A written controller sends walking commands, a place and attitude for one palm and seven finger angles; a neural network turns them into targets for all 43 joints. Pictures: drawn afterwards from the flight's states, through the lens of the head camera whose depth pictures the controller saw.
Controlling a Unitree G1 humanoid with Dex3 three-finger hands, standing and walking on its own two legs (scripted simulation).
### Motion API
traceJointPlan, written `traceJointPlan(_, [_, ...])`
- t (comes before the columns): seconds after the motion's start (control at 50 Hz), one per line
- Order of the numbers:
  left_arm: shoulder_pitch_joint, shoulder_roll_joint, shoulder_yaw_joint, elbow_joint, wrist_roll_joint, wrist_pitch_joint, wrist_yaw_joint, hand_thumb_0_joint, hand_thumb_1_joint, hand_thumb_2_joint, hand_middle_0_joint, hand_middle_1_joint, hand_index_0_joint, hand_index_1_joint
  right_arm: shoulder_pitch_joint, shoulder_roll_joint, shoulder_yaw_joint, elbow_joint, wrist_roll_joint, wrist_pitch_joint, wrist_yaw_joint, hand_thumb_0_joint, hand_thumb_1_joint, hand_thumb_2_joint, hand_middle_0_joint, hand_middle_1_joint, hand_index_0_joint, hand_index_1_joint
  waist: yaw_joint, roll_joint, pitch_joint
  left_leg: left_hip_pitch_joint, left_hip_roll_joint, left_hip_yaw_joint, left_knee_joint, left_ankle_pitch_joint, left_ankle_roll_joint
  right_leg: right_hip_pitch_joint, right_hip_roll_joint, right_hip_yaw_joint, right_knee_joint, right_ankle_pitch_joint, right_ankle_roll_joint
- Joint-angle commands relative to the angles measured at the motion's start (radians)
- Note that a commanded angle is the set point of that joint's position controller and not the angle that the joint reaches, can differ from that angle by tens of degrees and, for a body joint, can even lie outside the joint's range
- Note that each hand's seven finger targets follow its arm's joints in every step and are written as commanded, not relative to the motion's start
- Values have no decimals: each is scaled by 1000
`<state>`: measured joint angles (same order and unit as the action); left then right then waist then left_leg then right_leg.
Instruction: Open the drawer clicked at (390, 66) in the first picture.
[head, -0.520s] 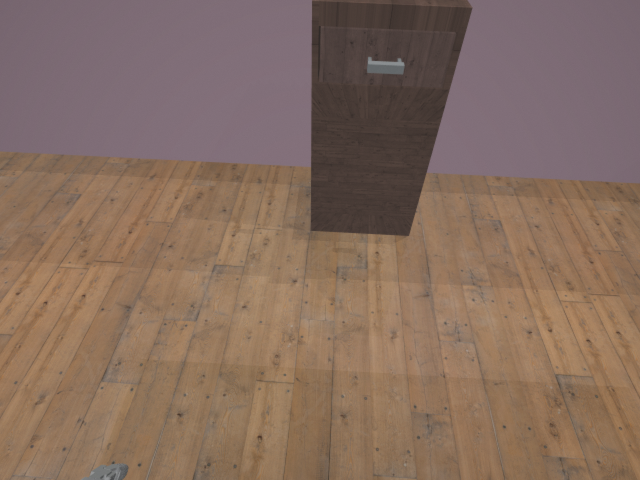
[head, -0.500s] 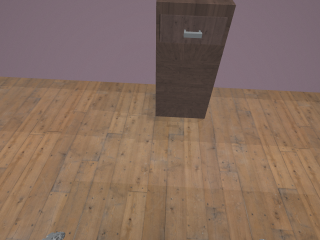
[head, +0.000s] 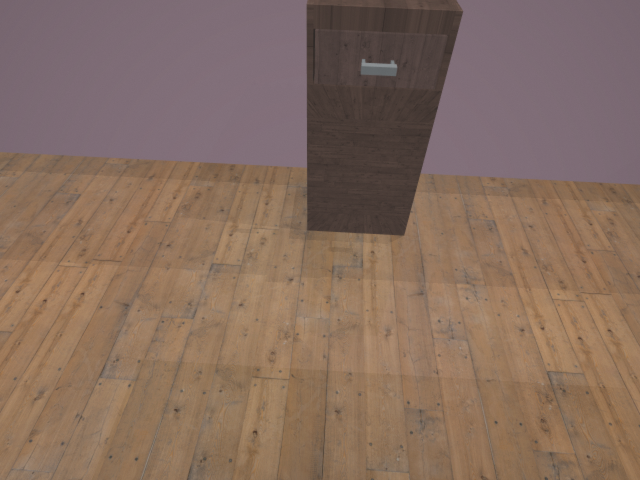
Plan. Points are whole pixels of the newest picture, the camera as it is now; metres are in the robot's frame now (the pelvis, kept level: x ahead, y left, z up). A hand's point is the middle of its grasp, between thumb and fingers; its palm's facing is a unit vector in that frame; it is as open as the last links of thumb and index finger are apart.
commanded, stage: stand and wait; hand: left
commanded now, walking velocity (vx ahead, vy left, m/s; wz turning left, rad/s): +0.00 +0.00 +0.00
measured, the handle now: (378, 66) +1.23 -0.10 -0.01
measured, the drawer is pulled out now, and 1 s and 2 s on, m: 0.00 0.00 0.00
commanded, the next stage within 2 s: look at it before walking up in 0.30 s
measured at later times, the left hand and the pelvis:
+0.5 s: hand out of the picture +0.07 +0.24 -0.15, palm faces -0.03 -0.94 -0.33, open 7.4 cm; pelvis +0.00 +0.00 +0.00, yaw +0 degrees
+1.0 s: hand out of the picture +0.07 +0.24 -0.15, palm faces -0.03 -0.94 -0.33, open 7.4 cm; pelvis +0.00 -0.01 +0.00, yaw +0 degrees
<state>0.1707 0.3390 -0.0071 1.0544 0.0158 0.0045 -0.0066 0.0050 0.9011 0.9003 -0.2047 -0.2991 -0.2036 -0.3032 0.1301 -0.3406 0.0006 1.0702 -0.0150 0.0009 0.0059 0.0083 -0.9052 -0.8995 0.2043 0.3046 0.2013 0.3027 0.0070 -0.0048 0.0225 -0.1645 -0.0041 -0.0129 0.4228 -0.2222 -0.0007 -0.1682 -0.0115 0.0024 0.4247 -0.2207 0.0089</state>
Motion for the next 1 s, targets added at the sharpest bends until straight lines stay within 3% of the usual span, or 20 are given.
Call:
traceJointPlan(0.0, [-64, 206, 39, -61, -7, -31, 17, 0, 900, 900, -200, -300, -200, -300, -67, -200, -39, -58, 5, -32, -14, 0, -900, -900, 200, 300, 200, 300, -6, 4, -50, -2, 108, -88, -83, 78, 33, 4, -112, 107, -93, 56, -40])
traceJointPlan(0.32, [-61, 205, 39, -34, -5, -28, 17, 0, 900, 900, -200, -300, -200, -300, -44, -201, -36, -17, 4, -32, -13, 0, -900, -900, 200, 300, 200, 300, -3, 6, -13, -27, 112, -97, -113, 30, 29, -16, -105, 115, -114, -5, -38])
traceJointPlan(0.48, [-61, 203, 40, -35, -4, -33, 19, 0, 900, 900, -200, -300, -200, -300, -43, -201, -37, -19, 6, -36, -14, 0, -900, -900, 200, 300, 200, 300, -5, -10, -57, 11, 119, -90, -101, 106, 30, 7, -110, 109, -101, 87, -39])
traceJointPlan(0.98, [-65, 207, 39, -28, -4, -34, 18, 0, 900, 900, -200, -300, -200, -300, -64, -204, -35, -21, 8, -34, -17, 0, -900, -900, 200, 300, 200, 300, -4, 7, -51, 39, 123, -84, -114, 143, 25, 27, -110, 105, -114, 145, -37])
